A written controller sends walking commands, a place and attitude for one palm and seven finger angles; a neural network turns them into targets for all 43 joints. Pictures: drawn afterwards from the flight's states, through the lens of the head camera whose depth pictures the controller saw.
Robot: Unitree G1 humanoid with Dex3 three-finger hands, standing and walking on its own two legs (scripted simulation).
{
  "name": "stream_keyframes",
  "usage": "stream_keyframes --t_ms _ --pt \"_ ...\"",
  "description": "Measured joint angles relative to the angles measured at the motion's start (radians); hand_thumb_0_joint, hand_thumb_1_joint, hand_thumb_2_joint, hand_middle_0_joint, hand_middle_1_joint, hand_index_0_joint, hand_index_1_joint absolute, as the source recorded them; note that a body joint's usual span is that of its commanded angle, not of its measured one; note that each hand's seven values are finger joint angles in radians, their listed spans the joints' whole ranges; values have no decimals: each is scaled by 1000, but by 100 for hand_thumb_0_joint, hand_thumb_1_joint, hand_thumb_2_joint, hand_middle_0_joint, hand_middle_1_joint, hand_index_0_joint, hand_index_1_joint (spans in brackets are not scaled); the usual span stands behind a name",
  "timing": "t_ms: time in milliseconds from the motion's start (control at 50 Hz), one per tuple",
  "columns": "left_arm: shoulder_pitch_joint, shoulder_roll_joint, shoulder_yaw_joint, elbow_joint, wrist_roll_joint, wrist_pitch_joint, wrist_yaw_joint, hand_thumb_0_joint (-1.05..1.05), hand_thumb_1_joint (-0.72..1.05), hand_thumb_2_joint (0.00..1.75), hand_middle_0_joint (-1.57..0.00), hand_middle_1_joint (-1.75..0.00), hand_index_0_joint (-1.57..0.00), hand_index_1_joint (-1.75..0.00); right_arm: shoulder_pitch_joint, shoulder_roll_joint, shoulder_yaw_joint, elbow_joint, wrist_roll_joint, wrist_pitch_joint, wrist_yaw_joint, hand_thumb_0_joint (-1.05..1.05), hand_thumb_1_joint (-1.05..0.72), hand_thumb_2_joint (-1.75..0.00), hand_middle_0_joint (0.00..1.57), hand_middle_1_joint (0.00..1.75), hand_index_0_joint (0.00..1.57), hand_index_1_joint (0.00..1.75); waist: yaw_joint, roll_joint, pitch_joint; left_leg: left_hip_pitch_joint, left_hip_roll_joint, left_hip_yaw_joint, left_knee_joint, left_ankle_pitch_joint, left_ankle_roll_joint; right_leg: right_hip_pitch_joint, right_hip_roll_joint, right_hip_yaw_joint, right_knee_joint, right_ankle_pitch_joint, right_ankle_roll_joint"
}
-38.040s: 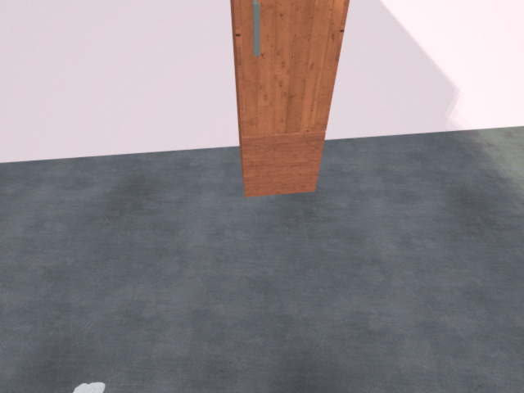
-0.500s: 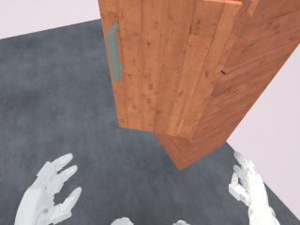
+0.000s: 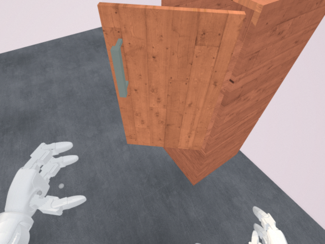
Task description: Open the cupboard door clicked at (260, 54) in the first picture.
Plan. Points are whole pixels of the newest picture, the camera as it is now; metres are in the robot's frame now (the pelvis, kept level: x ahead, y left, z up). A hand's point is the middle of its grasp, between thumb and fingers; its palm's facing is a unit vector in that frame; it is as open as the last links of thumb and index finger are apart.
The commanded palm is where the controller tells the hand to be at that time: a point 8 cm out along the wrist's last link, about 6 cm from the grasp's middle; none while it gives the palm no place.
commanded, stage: raise the hand with hooked fingers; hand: left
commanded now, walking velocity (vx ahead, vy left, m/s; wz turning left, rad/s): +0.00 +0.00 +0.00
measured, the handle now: (121, 69) +0.54 +0.15 +0.13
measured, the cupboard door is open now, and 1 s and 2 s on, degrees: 50 50 50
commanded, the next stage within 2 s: move the hooked fingers beside the handle in 1.10 s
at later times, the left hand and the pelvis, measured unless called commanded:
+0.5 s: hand (34, 146) +0.27 +0.28 +0.14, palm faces +0.04 -1.00 -0.05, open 13.9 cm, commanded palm +0.25 +0.32 +0.14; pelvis +0.00 +0.00 +0.02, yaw +0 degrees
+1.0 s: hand (41, 132) +0.30 +0.27 +0.15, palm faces +0.05 -1.00 -0.05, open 14.0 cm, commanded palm +0.27 +0.31 +0.15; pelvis +0.01 -0.01 +0.03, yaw +0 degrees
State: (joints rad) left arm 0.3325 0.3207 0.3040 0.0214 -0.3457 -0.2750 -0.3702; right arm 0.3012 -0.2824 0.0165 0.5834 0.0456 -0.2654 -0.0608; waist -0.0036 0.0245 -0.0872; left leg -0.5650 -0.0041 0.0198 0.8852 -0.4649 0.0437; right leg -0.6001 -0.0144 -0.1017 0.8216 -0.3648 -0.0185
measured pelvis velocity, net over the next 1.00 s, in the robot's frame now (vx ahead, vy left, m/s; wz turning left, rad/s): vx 0.01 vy -0.01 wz -0.01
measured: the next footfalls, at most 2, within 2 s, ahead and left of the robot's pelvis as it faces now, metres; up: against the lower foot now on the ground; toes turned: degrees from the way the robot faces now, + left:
none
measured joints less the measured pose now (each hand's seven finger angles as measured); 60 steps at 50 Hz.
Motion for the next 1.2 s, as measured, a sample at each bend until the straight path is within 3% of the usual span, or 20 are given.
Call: stream_keyframes --t_ms 120,300,540,720,940,1200 --pt "-74 25 11 34 3 31 -1 0 -21 43 -28 -101 -28 -102 -21 -10 6 -5 5 -17 -12 2 -90 -90 20 30 20 30 8 -2 12 61 -3 -3 -43 17 3 66 -1 -2 -49 19 4" --pt "-217 63 57 135 -1 125 -48 -1 -41 34 -29 -114 -30 -114 -51 18 48 -8 5 -13 -22 2 -90 -90 20 30 20 30 31 4 22 151 -7 -2 -122 49 5 156 0 -1 -127 50 7" --pt "-386 115 117 263 6 200 -107 -1 -49 30 -30 -120 -30 -120 -46 19 68 17 7 12 -40 2 -90 -90 21 30 20 30 40 10 45 219 -11 -2 -201 84 2 222 1 1 -198 80 5" --pt "-470 154 146 357 4 224 -139 -1 -50 30 -30 -120 -30 -120 -25 -3 54 26 13 27 -43 2 -90 -90 21 30 20 30 26 9 44 242 -9 5 -246 104 -3 236 4 8 -231 96 0" --pt "-433 115 148 324 18 206 -111 -2 -50 30 -30 -120 -30 -120 -17 -6 40 23 9 28 -42 2 -90 -90 20 30 20 30 24 9 52 258 -3 12 -266 110 -10 242 12 16 -238 97 -7" --pt "-448 119 141 360 12 207 -124 -2 -50 30 -30 -120 -30 -120 -42 2 48 28 12 27 -48 2 -90 -90 21 30 20 30 30 19 49 263 1 6 -273 115 -19 246 16 10 -238 95 -16"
